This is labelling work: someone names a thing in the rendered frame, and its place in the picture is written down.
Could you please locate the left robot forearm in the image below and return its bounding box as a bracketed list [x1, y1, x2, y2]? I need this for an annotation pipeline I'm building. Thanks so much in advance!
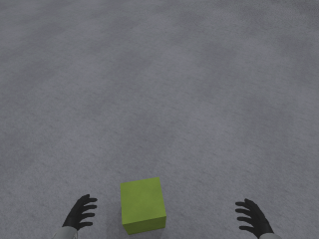
[51, 226, 78, 239]

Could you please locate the robot right hand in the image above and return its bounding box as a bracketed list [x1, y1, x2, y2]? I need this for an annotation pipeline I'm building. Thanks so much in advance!
[235, 198, 274, 239]

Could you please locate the carton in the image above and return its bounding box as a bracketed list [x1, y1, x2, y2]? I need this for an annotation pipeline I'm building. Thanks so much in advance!
[120, 177, 166, 235]

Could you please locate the robot left hand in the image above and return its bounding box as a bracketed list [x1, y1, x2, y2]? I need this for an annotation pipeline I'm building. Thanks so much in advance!
[62, 194, 98, 231]

